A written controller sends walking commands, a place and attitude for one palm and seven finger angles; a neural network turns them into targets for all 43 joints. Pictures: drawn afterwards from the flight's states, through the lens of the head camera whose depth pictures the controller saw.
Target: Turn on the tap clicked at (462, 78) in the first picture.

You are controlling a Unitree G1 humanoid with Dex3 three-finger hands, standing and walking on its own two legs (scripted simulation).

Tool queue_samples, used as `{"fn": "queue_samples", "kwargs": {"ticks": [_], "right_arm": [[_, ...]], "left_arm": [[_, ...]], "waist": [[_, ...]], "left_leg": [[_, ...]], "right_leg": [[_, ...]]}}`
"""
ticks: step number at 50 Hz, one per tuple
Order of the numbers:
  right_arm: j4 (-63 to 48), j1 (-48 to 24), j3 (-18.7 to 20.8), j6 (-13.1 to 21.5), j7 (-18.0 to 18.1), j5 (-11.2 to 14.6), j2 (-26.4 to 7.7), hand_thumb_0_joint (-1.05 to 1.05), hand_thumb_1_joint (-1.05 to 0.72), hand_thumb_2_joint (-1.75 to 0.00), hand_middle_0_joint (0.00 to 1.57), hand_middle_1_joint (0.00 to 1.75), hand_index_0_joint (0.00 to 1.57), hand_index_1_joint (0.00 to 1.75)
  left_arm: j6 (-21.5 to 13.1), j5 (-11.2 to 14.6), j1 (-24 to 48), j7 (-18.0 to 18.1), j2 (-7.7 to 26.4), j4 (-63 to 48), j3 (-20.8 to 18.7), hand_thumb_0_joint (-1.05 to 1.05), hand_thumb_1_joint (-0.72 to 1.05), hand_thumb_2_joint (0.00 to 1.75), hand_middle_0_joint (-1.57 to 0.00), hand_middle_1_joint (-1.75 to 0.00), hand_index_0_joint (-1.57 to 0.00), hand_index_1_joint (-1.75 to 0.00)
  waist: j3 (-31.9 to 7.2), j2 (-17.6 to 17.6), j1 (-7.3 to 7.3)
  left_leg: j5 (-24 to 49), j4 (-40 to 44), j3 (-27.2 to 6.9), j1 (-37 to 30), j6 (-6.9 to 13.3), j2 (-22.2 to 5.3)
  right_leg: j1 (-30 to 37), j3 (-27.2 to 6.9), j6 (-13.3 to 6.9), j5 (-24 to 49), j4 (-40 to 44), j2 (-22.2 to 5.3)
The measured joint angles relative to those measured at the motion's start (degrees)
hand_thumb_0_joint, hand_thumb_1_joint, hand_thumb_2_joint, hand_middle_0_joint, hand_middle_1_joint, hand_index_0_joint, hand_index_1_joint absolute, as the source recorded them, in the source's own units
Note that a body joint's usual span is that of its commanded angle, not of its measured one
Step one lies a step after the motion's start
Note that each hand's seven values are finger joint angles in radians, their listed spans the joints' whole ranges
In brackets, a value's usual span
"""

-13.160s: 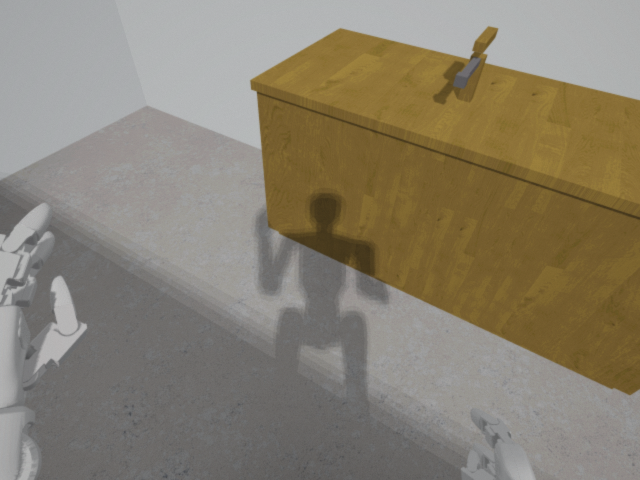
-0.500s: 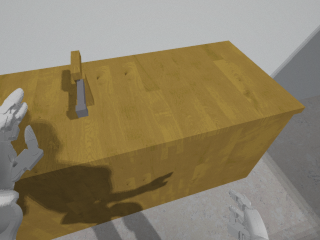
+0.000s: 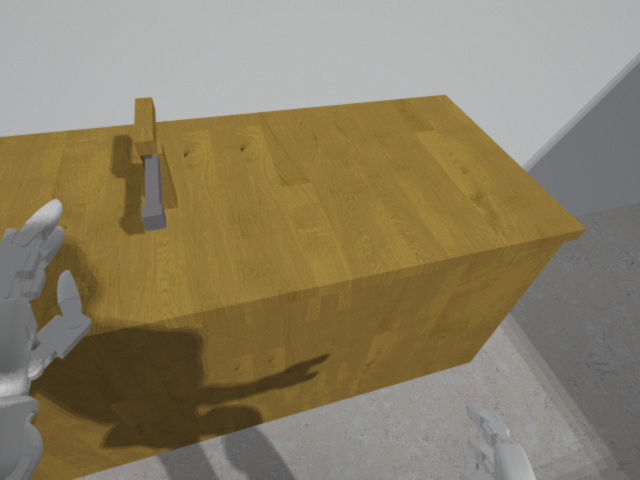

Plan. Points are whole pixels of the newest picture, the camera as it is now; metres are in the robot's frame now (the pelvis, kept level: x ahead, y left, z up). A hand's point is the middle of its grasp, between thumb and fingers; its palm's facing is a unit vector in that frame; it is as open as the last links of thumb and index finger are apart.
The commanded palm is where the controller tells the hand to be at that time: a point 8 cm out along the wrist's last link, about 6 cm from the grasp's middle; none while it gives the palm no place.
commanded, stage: look again from close up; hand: left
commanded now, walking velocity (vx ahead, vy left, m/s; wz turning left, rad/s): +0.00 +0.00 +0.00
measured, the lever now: (154, 217) +0.44 +0.28 +0.07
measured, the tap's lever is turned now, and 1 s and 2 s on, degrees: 0 0 0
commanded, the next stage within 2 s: shuffle to correct the standing spot in 0.24 s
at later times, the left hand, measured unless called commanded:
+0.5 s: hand (72, 292) +0.25 +0.27 +0.15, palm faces +0.41 -0.85 -0.33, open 7.4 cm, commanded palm +0.19 +0.30 +0.17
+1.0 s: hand (141, 266) +0.28 +0.22 +0.15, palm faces +0.40 -0.84 -0.36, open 7.4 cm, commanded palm +0.22 +0.25 +0.17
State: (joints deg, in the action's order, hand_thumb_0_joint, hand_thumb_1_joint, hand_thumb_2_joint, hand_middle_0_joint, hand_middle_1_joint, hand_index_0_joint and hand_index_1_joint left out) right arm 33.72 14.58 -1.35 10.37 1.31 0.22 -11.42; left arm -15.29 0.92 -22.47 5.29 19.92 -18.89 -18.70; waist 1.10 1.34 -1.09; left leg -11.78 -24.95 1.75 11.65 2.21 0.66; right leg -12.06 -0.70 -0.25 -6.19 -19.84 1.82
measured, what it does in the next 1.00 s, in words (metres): shifts its weight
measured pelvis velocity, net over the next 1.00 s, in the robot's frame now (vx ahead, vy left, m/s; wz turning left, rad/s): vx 0.07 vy -0.03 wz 0.02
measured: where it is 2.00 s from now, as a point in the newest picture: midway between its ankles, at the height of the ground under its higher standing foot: outside the picture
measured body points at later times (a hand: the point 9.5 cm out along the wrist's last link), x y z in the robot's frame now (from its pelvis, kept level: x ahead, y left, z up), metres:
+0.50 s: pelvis +0.03 +0.02 +0.00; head +0.05 +0.05 +0.45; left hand +0.22 +0.32 +0.17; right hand +0.23 -0.19 -0.06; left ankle +0.02 +0.09 -0.74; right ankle +0.05 -0.12 -0.74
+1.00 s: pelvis +0.07 -0.03 -0.02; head +0.09 -0.01 +0.43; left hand +0.26 +0.26 +0.17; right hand +0.24 -0.26 -0.09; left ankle +0.02 +0.09 -0.74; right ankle +0.05 -0.12 -0.74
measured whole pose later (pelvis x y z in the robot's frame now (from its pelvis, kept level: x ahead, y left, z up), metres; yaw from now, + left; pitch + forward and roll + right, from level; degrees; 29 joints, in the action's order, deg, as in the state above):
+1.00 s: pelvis +0.07 -0.03 -0.02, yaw +1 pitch -1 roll -1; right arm 33.4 11.5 0.0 4.0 1.2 0.6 -11.6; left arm -10.4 3.7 -25.6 6.8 21.3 -29.7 -21.6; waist 3.3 1.3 0.2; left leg -24.1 -36.9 -0.7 11.6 -0.2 -1.9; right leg -12.7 1.9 -3.5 -20.0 -33.8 4.4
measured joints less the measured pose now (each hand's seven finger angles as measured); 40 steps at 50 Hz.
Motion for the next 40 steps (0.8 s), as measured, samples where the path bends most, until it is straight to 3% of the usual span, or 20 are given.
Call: {"fn": "queue_samples", "kwargs": {"ticks": [10, 21, 28, 40], "right_arm": [[0.8, -1.2, -0.4, 0.1, -0.6, -0.3, 0.6, 0.01, -0.9, -0.89, 0.2, 0.3, 0.2, 0.3], [-0.7, -4.3, -0.2, -2.3, -0.5, 0.0, 1.1, 0.01, -0.9, -0.89, 0.2, 0.3, 0.2, 0.3], [-1.1, -3.6, -0.2, -3.7, -0.5, -0.1, 1.8, 0.01, -0.9, -0.89, 0.2, 0.3, 0.2, 0.3], [-0.5, -2.5, -0.1, -5.8, -1.2, 0.5, 1.8, 0.01, -0.9, -0.89, 0.21, 0.3, 0.2, 0.3]], "left_arm": [[0.4, 0.6, 0.0, 0.3, 0.0, -6.2, -1.4, 0.01, 0.89, 0.89, -0.21, -0.3, -0.21, -0.3], [2.6, 1.1, -0.2, 0.1, 0.0, -5.1, -1.0, 0.01, 0.89, 0.89, -0.21, -0.3, -0.21, -0.3], [3.6, 1.1, 0.2, 0.6, 0.5, -7.6, -1.6, 0.01, 0.89, 0.89, -0.21, -0.3, -0.21, -0.3], [4.4, 1.7, -0.9, 0.9, 0.8, -7.8, -2.4, 0.01, 0.89, 0.89, -0.21, -0.3, -0.21, -0.3]], "waist": [[2.6, 0.7, -1.47], [2.4, 0.9, -1.18], [2.4, 2.1, -1.61], [2.0, -0.9, 0.42]], "left_leg": [[-1.4, 0.1, -0.3, -1.5, 0.6, 0.8], [-2.6, -0.1, -0.1, -2.5, 1.2, 1.6], [-4.7, -2.6, -0.3, -2.2, 1.3, 1.7], [-9.2, -8.2, -2.4, -0.8, -1.1, -1.5]], "right_leg": [[1.3, 0.3, 0.6, -2.0, -0.6, -0.7], [1.8, -0.1, 1.4, -3.7, -1.8, -1.5], [1.0, 0.3, 0.8, -6.7, -5.9, -1.6], [1.5, 2.4, -1.5, -9.5, -7.7, 1.6]]}}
